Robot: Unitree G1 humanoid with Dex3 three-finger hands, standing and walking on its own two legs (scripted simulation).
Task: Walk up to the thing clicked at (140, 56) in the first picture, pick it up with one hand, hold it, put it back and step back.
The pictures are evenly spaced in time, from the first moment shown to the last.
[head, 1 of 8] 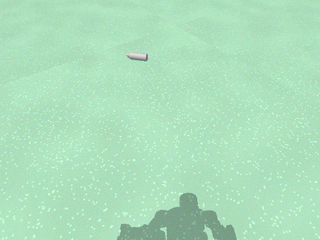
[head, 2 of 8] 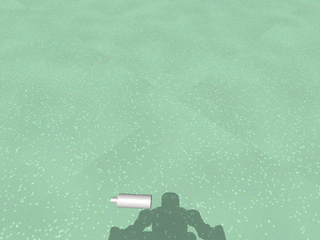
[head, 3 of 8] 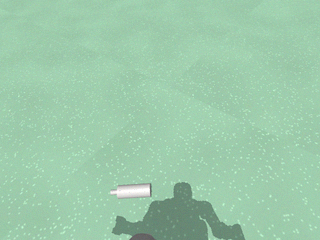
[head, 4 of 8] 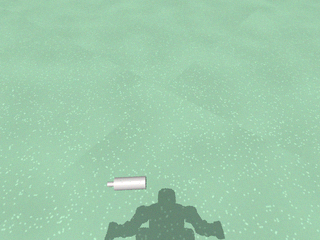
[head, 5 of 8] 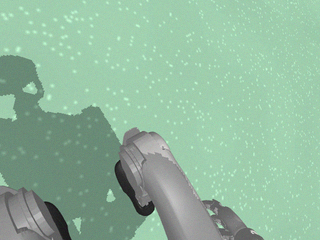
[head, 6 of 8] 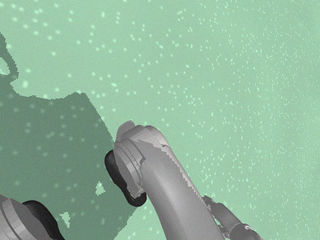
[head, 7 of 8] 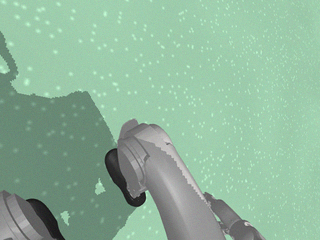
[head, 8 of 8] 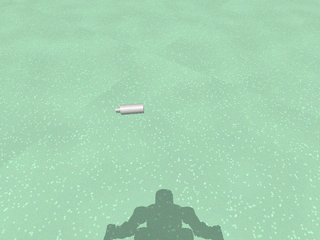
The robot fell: no
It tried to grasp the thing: no
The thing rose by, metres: 0.00
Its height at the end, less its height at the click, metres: +0.00
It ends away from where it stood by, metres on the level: 0.05
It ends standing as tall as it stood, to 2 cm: yes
